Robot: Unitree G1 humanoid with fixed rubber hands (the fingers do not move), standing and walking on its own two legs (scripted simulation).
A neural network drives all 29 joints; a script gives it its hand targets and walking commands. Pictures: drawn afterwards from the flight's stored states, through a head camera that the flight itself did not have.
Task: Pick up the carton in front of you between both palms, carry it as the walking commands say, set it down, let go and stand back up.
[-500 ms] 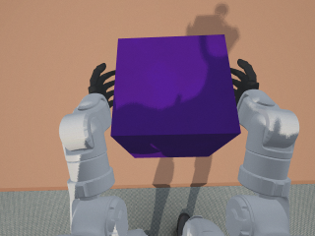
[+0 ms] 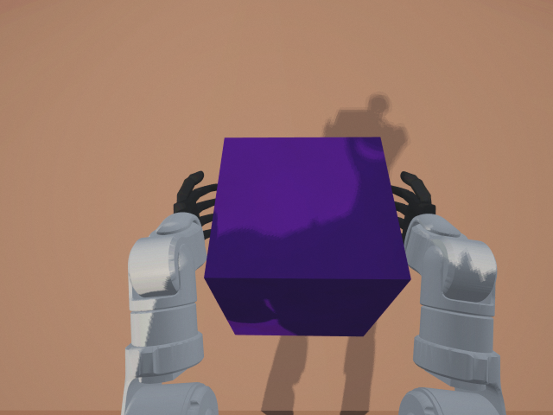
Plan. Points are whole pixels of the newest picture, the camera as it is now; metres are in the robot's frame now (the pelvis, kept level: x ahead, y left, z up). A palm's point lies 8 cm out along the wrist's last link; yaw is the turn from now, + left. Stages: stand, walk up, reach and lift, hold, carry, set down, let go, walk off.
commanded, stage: carry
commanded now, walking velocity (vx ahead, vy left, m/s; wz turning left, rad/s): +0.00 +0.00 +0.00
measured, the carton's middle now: (300, 246) +0.35 +0.01 +0.05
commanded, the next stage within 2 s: none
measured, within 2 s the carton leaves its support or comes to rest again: neither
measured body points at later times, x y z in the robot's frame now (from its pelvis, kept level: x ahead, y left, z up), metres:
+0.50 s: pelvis +0.02 -0.02 -0.02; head +0.00 -0.02 +0.43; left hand +0.36 +0.14 +0.14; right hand +0.37 -0.17 +0.14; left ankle -0.03 +0.08 -0.73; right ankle -0.04 -0.12 -0.74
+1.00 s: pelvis +0.22 -0.07 +0.00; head +0.26 -0.06 +0.45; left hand +0.59 +0.08 +0.13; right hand +0.59 -0.23 +0.14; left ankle +0.03 +0.07 -0.73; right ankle +0.41 -0.18 -0.59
